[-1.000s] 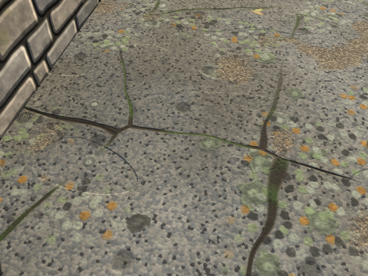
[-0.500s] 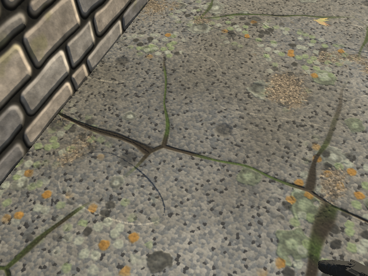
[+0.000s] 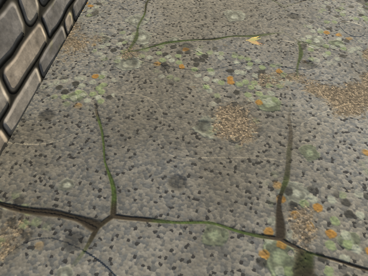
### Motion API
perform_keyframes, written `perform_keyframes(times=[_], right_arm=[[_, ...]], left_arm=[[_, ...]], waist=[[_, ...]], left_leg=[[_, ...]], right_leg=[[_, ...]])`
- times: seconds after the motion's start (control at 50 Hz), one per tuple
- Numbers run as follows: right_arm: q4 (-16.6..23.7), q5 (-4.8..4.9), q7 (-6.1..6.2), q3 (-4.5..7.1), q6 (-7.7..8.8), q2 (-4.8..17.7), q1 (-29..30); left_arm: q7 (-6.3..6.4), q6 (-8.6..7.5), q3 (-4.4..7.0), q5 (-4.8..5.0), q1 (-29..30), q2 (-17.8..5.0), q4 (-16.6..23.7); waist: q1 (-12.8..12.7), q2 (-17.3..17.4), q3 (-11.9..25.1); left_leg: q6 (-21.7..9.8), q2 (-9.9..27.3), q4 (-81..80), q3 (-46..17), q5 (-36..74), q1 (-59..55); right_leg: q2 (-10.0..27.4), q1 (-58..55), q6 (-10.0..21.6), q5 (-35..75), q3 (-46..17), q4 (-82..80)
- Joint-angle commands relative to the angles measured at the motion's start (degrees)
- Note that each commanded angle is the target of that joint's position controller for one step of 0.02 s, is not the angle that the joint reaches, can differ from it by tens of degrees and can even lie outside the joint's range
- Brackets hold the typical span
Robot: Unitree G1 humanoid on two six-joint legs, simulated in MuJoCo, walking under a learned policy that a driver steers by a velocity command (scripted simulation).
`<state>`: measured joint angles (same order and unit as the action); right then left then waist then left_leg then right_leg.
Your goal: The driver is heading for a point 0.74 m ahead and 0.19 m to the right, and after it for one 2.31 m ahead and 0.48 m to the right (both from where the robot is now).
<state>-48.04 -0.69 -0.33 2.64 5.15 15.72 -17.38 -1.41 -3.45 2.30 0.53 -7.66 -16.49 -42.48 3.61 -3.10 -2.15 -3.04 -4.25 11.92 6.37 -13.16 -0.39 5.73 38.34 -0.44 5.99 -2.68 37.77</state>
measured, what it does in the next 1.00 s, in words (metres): walks ahead, turning right: right foot, then left foot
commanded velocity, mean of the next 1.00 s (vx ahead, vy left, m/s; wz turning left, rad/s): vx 0.17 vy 0.00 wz -0.43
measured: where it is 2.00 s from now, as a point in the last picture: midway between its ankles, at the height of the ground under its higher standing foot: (245, 221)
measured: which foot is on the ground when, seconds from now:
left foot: down 0.00-0.12, up 0.14-0.56, down 0.58-1.00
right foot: up 0.00-0.10, down 0.12-0.60, up 0.62-0.98, down 1.00-1.00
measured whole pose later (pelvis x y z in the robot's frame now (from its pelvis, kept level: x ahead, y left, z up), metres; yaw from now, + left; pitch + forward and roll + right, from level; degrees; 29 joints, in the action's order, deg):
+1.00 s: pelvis +0.23 -0.05 -0.01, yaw -26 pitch +2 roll +0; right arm -46.2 1.2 -0.2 3.1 1.9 17.0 -21.1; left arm -0.8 -2.1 2.7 1.3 -10.2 -15.8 -36.3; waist 3.9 0.3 1.5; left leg 0.9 3.0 26.7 -0.8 -19.1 9.6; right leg -0.3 15.6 1.2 -13.2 0.6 26.7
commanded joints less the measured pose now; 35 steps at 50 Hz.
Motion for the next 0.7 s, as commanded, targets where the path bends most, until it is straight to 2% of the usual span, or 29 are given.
perform_keyframes(times=[0.02, 0.06, 0.08, 0.1, 0.12, 0.14, 0.16, 0.18, 0.2, 0.22, 0.24, 0.26, 0.3, 0.34, 0.38, 0.42, 0.46, 0.52, 0.56, 0.58, 0.6, 0.62, 0.64, 0.66, 0.68, 0.7], right_arm=[[2.4, 0.65, 1.05, 2.40, -0.60, 10.2, 1.5], [2.6, 1.36, 1.90, 2.86, -2.02, 11.2, 2.7], [3.0, 1.61, 2.43, 3.08, -2.72, 11.6, 3.5], [3.6, 1.60, 2.87, 3.00, -3.43, 11.1, 4.5], [4.4, 0.79, 3.08, 2.46, -3.51, 9.9, 2.7], [5.9, -2.30, 2.37, 0.52, -2.93, 3.6, -4.1], [5.9, -1.01, 1.20, 0.01, -2.05, 5.6, -6.0], [6.2, 0.86, 0.61, 1.12, -1.92, 9.9, -1.0], [7.7, 1.29, 0.84, 1.07, -2.22, 9.6, 3.5], [7.6, 0.69, 1.49, 1.10, -2.85, 9.0, 5.4], [8.1, 0.38, 1.97, 1.37, -3.62, 9.4, 5.7], [8.2, 0.39, 2.05, 1.44, -4.24, 9.0, 5.1], [7.6, 0.17, 2.40, 1.05, -4.61, 7.1, 3.6], [7.6, -0.04, 2.78, 0.92, -4.77, 6.5, 4.5], [7.8, 0.14, 2.83, 0.97, -5.16, 6.5, 5.9], [8.3, 0.38, 2.70, 1.10, -5.26, 6.5, 7.6], [8.9, 0.51, 2.47, 1.20, -4.84, 6.4, 9.0], [9.2, 0.93, 1.88, 1.58, -3.66, 6.9, 9.5], [8.5, 1.14, 1.37, 2.05, -2.98, 7.1, 6.8], [8.0, 0.82, 1.35, 2.67, -2.82, 8.5, 5.2], [8.5, -0.25, 1.62, 3.56, -3.13, 12.4, 4.5], [8.2, -2.16, 1.54, 4.32, -3.80, 15.4, 5.8], [9.7, -2.16, 1.65, 3.66, -3.57, 12.2, 7.4], [10.2, -1.14, 1.98, 2.94, -3.56, 9.5, 8.9], [10.2, 0.05, 2.16, 2.60, -3.58, 8.3, 9.4], [9.7, 0.99, 2.32, 2.40, -3.50, 8.0, 8.3]], left_arm=[[-1.37, -0.80, 0.85, -0.03, 4.0, -3.5, 5.7], [-2.25, -0.63, 1.68, -0.50, 2.4, -5.2, 6.7], [-2.51, -0.57, 2.38, -0.74, -0.9, -6.4, 6.3], [-2.40, -0.65, 3.57, -0.73, -7.2, -8.3, 4.9], [-1.47, -0.60, 4.93, -0.85, -12.5, -12.0, 4.2], [-0.32, 0.04, 5.41, -1.01, -12.0, -16.8, 5.4], [-0.31, 0.09, 4.80, -1.30, -12.2, -15.2, 7.7], [-0.33, 0.57, 4.31, -1.04, -9.3, -12.0, 9.1], [0.05, 1.00, 3.75, -0.28, -6.3, -9.8, 9.3], [0.43, 1.52, 3.33, 0.15, -4.4, -8.6, 9.4], [0.80, 1.94, 3.22, -0.06, -3.0, -8.3, 9.7], [0.93, 2.33, 3.29, -0.67, -2.2, -8.5, 10.1], [1.30, 2.64, 3.78, -1.12, -1.5, -9.3, 10.6], [2.07, 3.05, 4.35, -0.82, -2.2, -10.6, 10.6], [2.79, 3.81, 4.56, -0.37, -1.6, -10.9, 11.0], [3.17, 4.52, 4.56, -0.33, -1.1, -10.7, 11.4], [3.28, 5.05, 4.60, -0.42, -1.3, -10.5, 11.5], [3.16, 5.60, 4.66, -0.33, -2.3, -10.2, 11.5], [3.23, 6.04, 4.56, 0.30, -1.3, -9.8, 11.8], [3.31, 6.18, 4.28, 0.69, -2.0, -8.9, 11.8], [3.17, 6.23, 3.51, 0.36, -4.7, -6.0, 11.7], [2.99, 5.59, 4.08, 0.80, -3.0, -7.3, 13.9], [2.90, 4.99, 5.24, -0.54, -4.4, -11.6, 12.6], [2.70, 5.10, 5.58, -0.16, -5.0, -11.9, 11.3], [2.78, 5.54, 5.10, -0.29, -5.8, -9.9, 10.0], [2.67, 5.63, 4.58, -0.64, -5.8, -8.3, 10.0]], waist=[[-0.5, 6.3, 0.0], [-2.1, 7.4, 1.6], [-3.9, 7.8, 3.6], [-7.1, 6.6, 6.7], [-9.1, 1.1, 11.2], [-3.4, -13.3, 17.6], [-5.0, -11.5, 28.9], [-7.4, -3.2, 26.1], [-6.7, 0.7, 19.0], [-5.4, 4.0, 13.6], [-3.8, 2.9, 11.0], [-2.6, 0.9, 9.5], [-1.8, -1.3, 9.3], [-2.4, -1.5, 10.8], [-2.8, -2.2, 11.4], [-3.4, -3.4, 10.1], [-4.2, -4.9, 8.9], [-4.8, -6.3, 8.7], [-3.0, -6.4, 8.6], [-2.3, -5.0, 8.6], [-3.9, 4.9, 9.8], [-4.9, 21.3, 5.3], [-4.3, 16.0, 6.1], [-4.7, 12.0, 5.8], [-4.7, 10.8, 5.0], [-3.7, 11.7, 3.9]], left_leg=[[-5.8, 15.9, 1.6, -0.9, 33.6, 2.5], [-4.6, 17.3, 7.7, -1.0, 40.4, -1.5], [-3.7, 17.2, 12.9, -0.8, 45.0, -2.1], [-2.1, 15.3, 22.3, 0.5, 45.5, -0.8], [1.1, 11.1, 36.4, 2.0, 34.0, 6.0], [5.1, 2.2, 56.5, 1.3, -17.1, 26.3], [6.5, -2.2, 70.1, -10.4, -28.4, 35.5], [5.5, 1.7, 71.0, -14.1, -22.9, 37.9], [5.2, 3.6, 67.8, -12.9, -17.9, 39.8], [5.5, 5.4, 63.6, -12.5, -15.0, 39.3], [5.6, 6.3, 59.6, -12.7, -13.0, 36.2], [5.7, 6.0, 56.2, -12.2, -12.1, 32.9], [6.7, 4.9, 49.2, -10.9, -11.4, 29.7], [7.7, 4.3, 44.3, -11.3, -9.3, 28.8], [8.2, 4.0, 40.8, -11.9, -5.8, 27.8], [8.2, 3.6, 37.4, -12.3, -3.9, 27.0], [7.9, 3.1, 33.7, -12.6, -3.9, 26.0], [6.7, 2.4, 26.6, -12.7, -5.4, 23.8], [5.1, 2.2, 16.0, -11.7, -1.0, 18.1], [3.6, 5.1, 10.0, -12.7, 3.2, 12.8], [-0.8, 17.1, 6.9, -22.4, 5.1, 6.6], [-9.6, 25.4, 3.6, -35.3, 13.9, 9.4], [-11.8, 26.9, 3.6, -35.9, 9.7, 10.0], [-9.4, 23.3, 3.8, -30.9, 1.3, 9.8], [-6.8, 19.5, 3.3, -27.2, -7.0, 8.6], [-6.5, 18.8, 2.4, -26.9, -11.2, 6.9]], right_leg=[[-2.4, -5.6, 1.1, 0.8, 2.5, -4.1], [-4.0, -6.5, 2.7, -6.2, 3.6, -5.2], [-5.5, -10.0, 3.6, -9.0, 4.8, -5.7], [-7.5, -17.3, 5.0, -6.9, 5.6, -9.0], [-4.5, -29.0, 7.6, 10.7, 0.0, -11.4], [9.7, -48.2, 16.4, 38.2, -19.4, -4.9], [17.1, -56.4, 26.0, 29.6, -37.7, -10.2], [13.7, -52.5, 23.4, 20.1, -31.6, -12.7], [10.6, -45.5, 20.2, 12.4, -25.9, -14.0], [8.4, -37.5, 17.9, 7.8, -22.5, -15.9], [6.7, -30.9, 17.0, 4.3, -20.9, -17.7], [5.1, -26.3, 16.2, 2.1, -19.9, -19.1], [3.3, -22.4, 15.9, 4.4, -17.5, -19.5], [2.9, -22.3, 15.7, 3.4, -17.6, -19.0], [1.9, -21.4, 14.4, -5.2, -18.4, -19.2], [0.7, -19.8, 13.1, -14.8, -19.7, -19.9], [0.3, -19.7, 12.5, -19.5, -21.7, -20.0], [0.6, -22.9, 12.0, -17.7, -25.4, -18.2], [-0.7, -23.1, 10.4, -15.2, -26.4, -15.6], [-2.9, -20.6, 8.3, -17.8, -25.0, -13.0], [-7.9, -14.4, 4.9, -31.4, -18.3, -2.4], [-16.0, -3.5, 1.7, -41.0, -5.9, 9.3], [-11.5, -2.8, -0.3, -38.9, -7.4, 20.5], [-10.6, -2.1, -0.7, -34.1, -6.9, 23.5], [-10.0, -0.8, -1.6, -30.5, -5.9, 25.0], [-9.6, 1.9, -2.2, -28.0, -5.5, 27.2]])
Next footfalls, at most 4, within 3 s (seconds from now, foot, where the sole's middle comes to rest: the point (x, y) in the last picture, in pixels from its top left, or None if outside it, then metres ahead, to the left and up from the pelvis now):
0.12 right None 0.25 -0.12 -0.78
0.58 left None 0.28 0.10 -0.78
1.00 right None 0.22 -0.17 -0.78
1.44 left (206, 232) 0.63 -0.10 -0.78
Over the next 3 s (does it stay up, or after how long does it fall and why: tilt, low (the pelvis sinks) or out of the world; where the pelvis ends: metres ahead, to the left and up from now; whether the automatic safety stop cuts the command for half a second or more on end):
stays up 1.24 -0.35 -0.02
